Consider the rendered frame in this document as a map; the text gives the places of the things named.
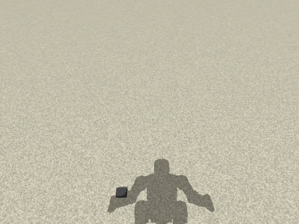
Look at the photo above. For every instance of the small box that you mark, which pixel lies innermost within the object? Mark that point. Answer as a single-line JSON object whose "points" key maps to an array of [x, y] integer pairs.
{"points": [[121, 192]]}

